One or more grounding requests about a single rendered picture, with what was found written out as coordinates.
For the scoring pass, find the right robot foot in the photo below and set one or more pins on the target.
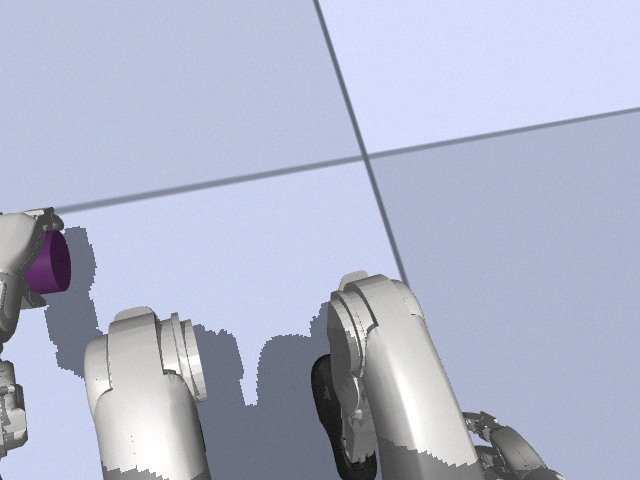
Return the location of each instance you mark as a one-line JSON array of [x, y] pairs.
[[329, 412]]

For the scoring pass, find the left robot arm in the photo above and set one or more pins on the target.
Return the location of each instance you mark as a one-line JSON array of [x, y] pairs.
[[13, 426]]

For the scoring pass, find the right robot hand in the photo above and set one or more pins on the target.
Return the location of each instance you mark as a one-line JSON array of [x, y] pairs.
[[510, 458]]

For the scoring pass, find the can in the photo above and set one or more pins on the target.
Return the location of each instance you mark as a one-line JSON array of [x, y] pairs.
[[51, 271]]

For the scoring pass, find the left robot hand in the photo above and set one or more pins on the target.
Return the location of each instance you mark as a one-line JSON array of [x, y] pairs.
[[22, 236]]

